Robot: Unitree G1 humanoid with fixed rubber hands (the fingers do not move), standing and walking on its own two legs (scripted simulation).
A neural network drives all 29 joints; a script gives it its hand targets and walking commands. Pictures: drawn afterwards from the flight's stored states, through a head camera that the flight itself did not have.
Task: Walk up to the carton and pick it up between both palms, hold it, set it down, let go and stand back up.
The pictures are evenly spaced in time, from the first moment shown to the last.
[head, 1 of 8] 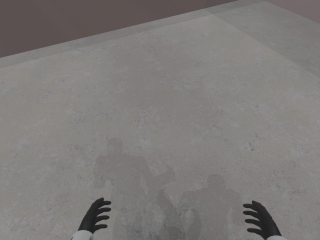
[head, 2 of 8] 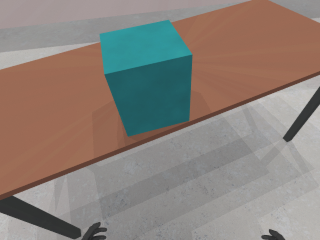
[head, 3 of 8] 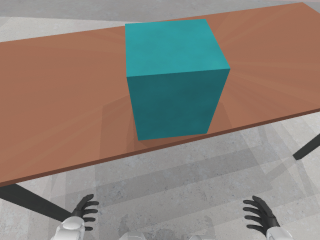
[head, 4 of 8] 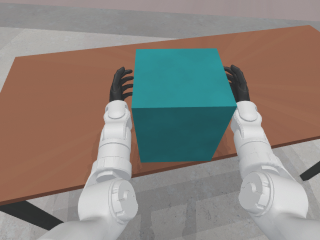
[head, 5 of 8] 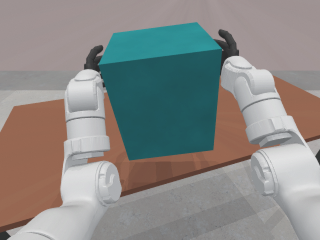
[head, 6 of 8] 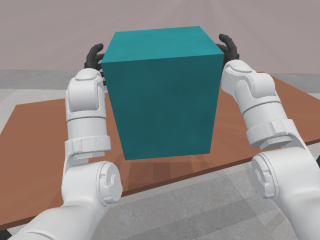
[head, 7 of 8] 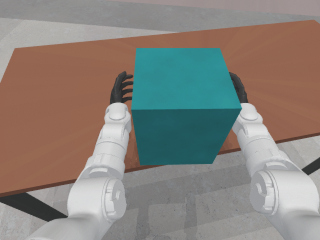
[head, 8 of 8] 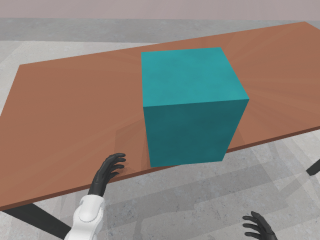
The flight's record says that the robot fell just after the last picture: no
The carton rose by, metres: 0.20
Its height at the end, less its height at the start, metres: +0.00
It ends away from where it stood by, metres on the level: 0.04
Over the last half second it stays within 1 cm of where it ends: yes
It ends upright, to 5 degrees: yes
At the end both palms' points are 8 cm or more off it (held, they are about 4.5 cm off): yes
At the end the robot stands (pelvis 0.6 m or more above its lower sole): yes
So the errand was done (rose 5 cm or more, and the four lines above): yes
